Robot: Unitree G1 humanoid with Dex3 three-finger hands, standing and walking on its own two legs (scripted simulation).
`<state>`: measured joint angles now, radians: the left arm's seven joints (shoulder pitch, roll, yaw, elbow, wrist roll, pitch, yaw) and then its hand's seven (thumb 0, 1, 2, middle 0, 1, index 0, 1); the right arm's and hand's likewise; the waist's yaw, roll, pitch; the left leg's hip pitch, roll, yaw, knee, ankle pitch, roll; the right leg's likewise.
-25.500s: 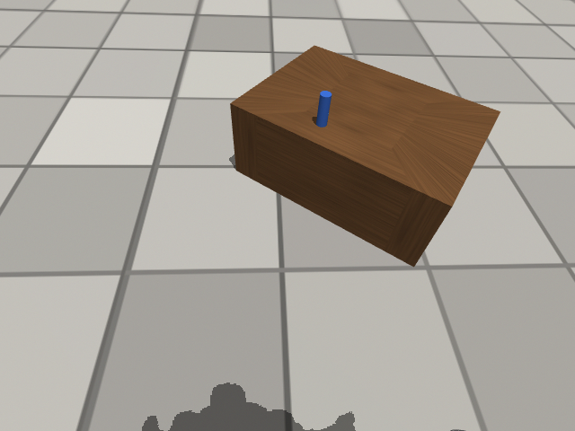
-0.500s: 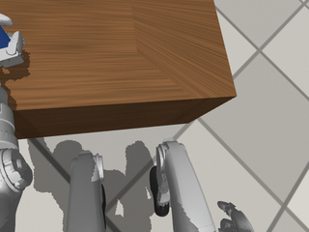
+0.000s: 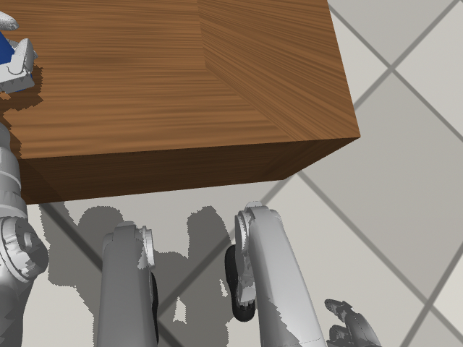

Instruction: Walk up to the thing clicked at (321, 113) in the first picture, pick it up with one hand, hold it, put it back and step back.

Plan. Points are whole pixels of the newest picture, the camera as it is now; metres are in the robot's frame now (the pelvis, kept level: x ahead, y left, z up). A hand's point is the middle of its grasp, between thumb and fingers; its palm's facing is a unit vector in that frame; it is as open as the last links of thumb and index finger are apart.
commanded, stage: open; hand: left
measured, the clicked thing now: out of the picture +0.54 +0.26 +0.03
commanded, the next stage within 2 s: withdraw in 0.38 s
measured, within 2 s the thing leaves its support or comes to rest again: rests again in 0.14 s
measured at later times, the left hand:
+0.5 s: hand (6, 53) +0.54 +0.24 +0.02, palm faces +0.25 -0.97 +0.00, open 13.2 cm
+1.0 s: hand out of the picture +0.54 +0.31 +0.15, palm faces +0.29 -0.95 -0.09, open 17.5 cm
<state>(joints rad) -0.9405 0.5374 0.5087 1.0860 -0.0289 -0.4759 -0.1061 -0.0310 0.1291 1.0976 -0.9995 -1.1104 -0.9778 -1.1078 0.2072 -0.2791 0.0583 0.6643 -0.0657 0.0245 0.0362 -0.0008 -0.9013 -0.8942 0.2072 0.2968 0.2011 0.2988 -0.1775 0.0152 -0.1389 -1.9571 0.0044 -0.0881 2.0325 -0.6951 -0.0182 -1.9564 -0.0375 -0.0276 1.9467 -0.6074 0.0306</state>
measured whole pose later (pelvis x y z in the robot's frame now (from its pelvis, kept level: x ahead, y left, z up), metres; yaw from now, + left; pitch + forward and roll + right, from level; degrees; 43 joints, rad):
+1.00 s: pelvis +0.01 +0.00 +0.09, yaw +0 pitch +32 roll -5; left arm -0.94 0.70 0.54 1.07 -0.04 -0.26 -0.18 -0.02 -0.58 0.05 -0.08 -0.08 -0.10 -0.07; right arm 0.25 -0.27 0.06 0.67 -0.01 0.04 -0.02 0.00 -0.90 -0.89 0.21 0.30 0.20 0.30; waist -0.15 0.03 -0.14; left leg -1.66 0.03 -0.08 1.75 -0.65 -0.01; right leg -1.65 -0.02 -0.05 1.65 -0.56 0.03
